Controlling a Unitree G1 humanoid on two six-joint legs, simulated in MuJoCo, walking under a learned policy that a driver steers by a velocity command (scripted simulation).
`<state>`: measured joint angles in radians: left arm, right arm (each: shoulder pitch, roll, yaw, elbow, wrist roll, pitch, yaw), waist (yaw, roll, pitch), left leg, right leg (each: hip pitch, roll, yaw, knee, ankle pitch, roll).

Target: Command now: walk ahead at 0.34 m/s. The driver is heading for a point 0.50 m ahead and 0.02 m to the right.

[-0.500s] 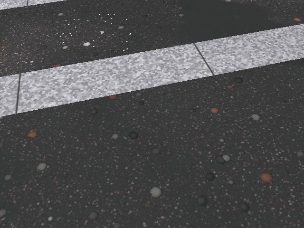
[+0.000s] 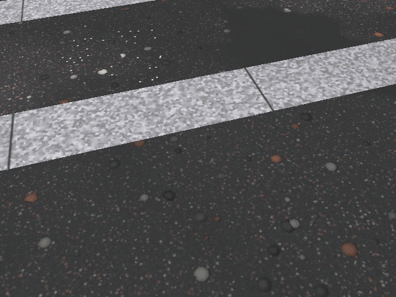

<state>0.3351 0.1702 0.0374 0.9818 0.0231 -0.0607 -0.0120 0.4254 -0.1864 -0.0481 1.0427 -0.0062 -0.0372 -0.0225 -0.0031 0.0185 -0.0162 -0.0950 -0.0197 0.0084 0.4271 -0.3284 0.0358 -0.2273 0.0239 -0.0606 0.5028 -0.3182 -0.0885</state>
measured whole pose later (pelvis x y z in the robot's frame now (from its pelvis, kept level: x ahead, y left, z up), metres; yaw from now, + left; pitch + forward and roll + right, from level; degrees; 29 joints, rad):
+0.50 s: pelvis +0.24 +0.04 -0.02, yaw +0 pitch +0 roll +0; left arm 0.47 0.17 0.03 1.08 0.01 -0.08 0.01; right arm 0.04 -0.20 -0.05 0.85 -0.04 -0.08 0.01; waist 0.04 -0.01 0.06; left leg -0.46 -0.02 0.12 0.60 -0.13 0.10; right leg -0.05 0.01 -0.01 0.86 -0.48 -0.06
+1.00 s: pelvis +0.43 +0.04 -0.01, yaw +0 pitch -1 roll +0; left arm 0.16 0.14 0.02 1.00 0.02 -0.05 0.03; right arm 0.37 -0.15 0.00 1.06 0.00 -0.06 -0.03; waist -0.02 0.02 0.06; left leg -0.10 -0.05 0.09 0.55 -0.40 0.07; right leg -0.33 0.02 -0.08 0.50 -0.15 -0.07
